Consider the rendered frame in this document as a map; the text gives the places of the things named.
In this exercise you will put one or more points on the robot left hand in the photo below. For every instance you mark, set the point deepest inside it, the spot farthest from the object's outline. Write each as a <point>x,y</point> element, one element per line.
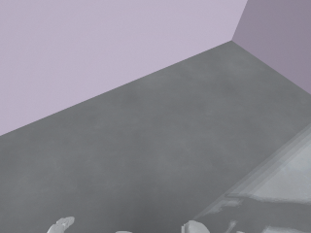
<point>61,225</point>

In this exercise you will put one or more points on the right robot thigh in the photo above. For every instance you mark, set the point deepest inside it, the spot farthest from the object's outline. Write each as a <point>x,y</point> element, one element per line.
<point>194,227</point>

